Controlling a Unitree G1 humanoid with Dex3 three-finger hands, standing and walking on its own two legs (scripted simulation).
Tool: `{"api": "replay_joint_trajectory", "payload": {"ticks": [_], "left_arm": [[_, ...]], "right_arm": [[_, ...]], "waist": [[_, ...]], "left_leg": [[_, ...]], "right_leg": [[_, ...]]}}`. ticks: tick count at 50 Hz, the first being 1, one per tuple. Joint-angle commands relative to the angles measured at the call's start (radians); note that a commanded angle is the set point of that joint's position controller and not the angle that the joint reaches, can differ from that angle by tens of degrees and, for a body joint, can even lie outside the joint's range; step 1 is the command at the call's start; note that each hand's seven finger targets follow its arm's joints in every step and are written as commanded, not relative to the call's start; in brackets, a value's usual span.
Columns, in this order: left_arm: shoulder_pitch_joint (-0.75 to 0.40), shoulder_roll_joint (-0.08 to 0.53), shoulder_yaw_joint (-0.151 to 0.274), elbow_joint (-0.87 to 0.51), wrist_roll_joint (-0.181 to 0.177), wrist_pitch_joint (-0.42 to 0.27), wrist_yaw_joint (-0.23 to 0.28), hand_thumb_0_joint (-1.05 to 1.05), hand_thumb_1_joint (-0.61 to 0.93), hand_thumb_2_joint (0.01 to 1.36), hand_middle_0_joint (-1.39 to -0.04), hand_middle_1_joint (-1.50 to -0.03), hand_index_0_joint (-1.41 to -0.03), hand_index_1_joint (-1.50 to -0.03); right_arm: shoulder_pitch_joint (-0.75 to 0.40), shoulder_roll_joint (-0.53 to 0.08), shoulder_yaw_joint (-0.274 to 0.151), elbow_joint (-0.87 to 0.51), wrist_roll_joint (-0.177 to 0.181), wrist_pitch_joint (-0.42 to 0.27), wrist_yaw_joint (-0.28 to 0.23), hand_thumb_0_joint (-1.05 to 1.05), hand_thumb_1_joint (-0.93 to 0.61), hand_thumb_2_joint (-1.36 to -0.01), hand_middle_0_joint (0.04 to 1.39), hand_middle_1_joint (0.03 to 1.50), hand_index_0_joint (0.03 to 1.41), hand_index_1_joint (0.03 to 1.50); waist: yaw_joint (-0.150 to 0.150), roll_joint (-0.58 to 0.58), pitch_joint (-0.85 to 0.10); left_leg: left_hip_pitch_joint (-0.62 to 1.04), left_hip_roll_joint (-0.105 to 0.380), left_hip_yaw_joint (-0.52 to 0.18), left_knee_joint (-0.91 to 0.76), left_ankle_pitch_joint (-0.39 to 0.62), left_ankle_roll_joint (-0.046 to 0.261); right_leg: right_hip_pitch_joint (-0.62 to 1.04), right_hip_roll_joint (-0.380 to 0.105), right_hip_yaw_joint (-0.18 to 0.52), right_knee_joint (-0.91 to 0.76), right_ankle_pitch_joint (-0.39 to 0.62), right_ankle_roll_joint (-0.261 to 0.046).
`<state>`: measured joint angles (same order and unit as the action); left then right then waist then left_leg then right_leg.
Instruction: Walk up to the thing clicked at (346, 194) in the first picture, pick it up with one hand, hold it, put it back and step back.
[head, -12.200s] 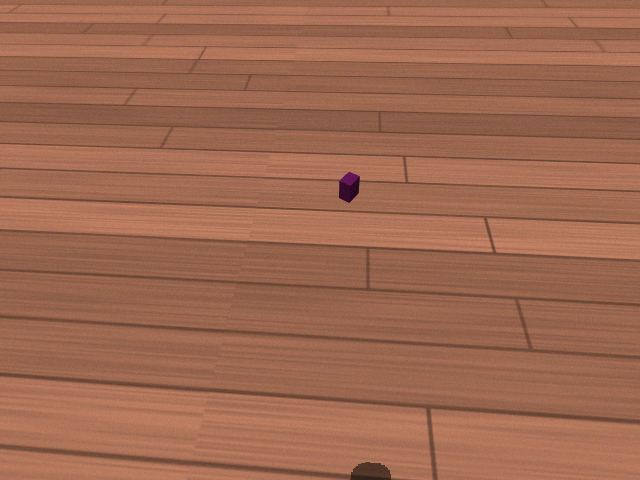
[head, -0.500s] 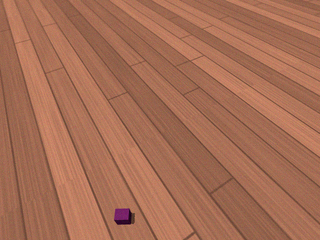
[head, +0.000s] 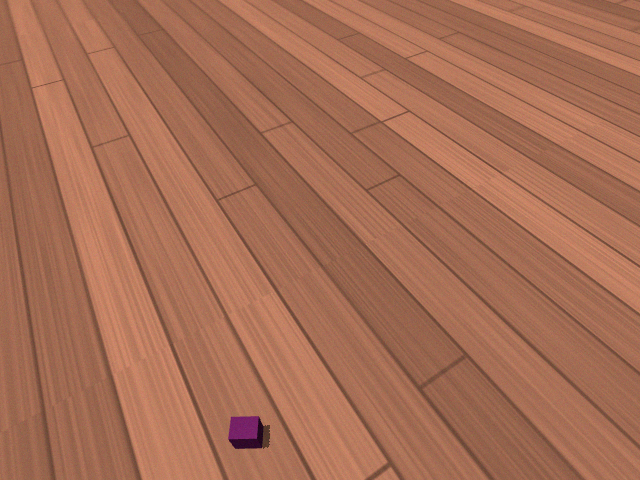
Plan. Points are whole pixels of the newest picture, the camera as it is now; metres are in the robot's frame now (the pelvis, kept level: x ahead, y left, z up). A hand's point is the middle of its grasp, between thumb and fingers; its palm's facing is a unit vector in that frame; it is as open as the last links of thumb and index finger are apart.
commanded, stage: stand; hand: left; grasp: from above
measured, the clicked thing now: (246, 432) +0.37 +0.25 -0.73
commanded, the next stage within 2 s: rise first in 1.00 s
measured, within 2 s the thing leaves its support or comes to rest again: neither
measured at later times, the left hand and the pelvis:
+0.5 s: hand out of the picture +0.07 +0.25 -0.15, palm faces -0.04 -0.93 -0.36, open 7.4 cm; pelvis +0.00 +0.00 +0.00, yaw +0 degrees
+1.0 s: hand out of the picture +0.07 +0.25 -0.16, palm faces -0.04 -0.93 -0.36, open 7.4 cm; pelvis +0.00 +0.00 +0.00, yaw +0 degrees
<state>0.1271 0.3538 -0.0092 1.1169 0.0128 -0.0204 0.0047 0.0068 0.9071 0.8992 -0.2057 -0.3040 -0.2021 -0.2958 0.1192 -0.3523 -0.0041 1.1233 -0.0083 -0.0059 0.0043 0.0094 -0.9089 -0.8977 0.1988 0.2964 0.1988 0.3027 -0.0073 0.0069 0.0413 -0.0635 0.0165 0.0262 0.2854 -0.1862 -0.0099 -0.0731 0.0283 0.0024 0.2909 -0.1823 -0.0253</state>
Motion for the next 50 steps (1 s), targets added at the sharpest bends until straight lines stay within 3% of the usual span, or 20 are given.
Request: {"api": "replay_joint_trajectory", "payload": {"ticks": [1, 9, 18, 25, 38, 50], "left_arm": [[-0.039, 0.215, 0.045, -0.053, -0.007, -0.018, 0.012, 0.000, 0.900, 0.900, -0.200, -0.300, -0.200, -0.301], [-0.039, 0.219, 0.045, -0.051, -0.005, -0.018, 0.011, 0.000, 0.900, 0.900, -0.200, -0.300, -0.200, -0.301], [-0.036, 0.216, 0.044, -0.052, -0.003, -0.019, 0.011, 0.000, 0.900, 0.900, -0.200, -0.300, -0.200, -0.301], [-0.034, 0.216, 0.043, -0.050, -0.004, -0.018, 0.012, 0.000, 0.900, 0.900, -0.200, -0.300, -0.200, -0.301], [-0.038, 0.215, 0.045, -0.050, -0.007, -0.015, 0.008, 0.000, 0.900, 0.900, -0.200, -0.300, -0.200, -0.301], [-0.037, 0.214, 0.042, -0.049, -0.006, -0.018, 0.011, 0.000, 0.900, 0.900, -0.200, -0.300, -0.200, -0.301]], "right_arm": [[-0.031, -0.204, -0.033, -0.056, -0.002, -0.023, -0.016, 0.000, -0.900, -0.900, 0.200, 0.300, 0.200, 0.300], [-0.028, -0.207, -0.033, -0.050, -0.002, -0.023, -0.014, 0.000, -0.900, -0.900, 0.200, 0.300, 0.200, 0.300], [-0.028, -0.209, -0.033, -0.052, 0.000, -0.024, -0.016, 0.000, -0.900, -0.900, 0.200, 0.300, 0.200, 0.300], [-0.026, -0.208, -0.034, -0.050, -0.002, -0.022, -0.014, 0.000, -0.900, -0.900, 0.200, 0.300, 0.200, 0.300], [-0.019, -0.208, -0.031, -0.045, -0.002, -0.026, -0.016, 0.000, -0.900, -0.900, 0.200, 0.300, 0.200, 0.300], [-0.023, -0.208, -0.031, -0.046, -0.001, -0.024, -0.016, 0.000, -0.900, -0.900, 0.200, 0.300, 0.200, 0.300]], "waist": [[-0.001, -0.011, -0.052], [0.000, -0.004, -0.053], [0.002, -0.008, -0.068], [0.002, -0.008, -0.039], [0.003, 0.000, -0.043], [0.002, 0.001, -0.057]], "left_leg": [[0.012, 0.128, -0.097, -0.026, 0.159, 0.032], [0.013, 0.128, -0.101, -0.030, 0.132, 0.029], [0.023, 0.131, -0.101, -0.023, 0.173, 0.035], [0.004, 0.126, -0.100, -0.030, 0.121, 0.031], [0.000, 0.125, -0.102, -0.039, 0.115, 0.028], [0.008, 0.128, -0.104, -0.023, 0.160, 0.030]], "right_leg": [[-0.015, -0.159, 0.113, -0.037, 0.208, -0.004], [-0.018, -0.159, 0.117, -0.043, 0.175, -0.005], [-0.009, -0.160, 0.114, -0.031, 0.223, -0.003], [-0.034, -0.155, 0.114, -0.046, 0.163, -0.003], [-0.029, -0.156, 0.122, -0.039, 0.156, -0.007], [-0.019, -0.159, 0.119, -0.036, 0.212, -0.006]]}}
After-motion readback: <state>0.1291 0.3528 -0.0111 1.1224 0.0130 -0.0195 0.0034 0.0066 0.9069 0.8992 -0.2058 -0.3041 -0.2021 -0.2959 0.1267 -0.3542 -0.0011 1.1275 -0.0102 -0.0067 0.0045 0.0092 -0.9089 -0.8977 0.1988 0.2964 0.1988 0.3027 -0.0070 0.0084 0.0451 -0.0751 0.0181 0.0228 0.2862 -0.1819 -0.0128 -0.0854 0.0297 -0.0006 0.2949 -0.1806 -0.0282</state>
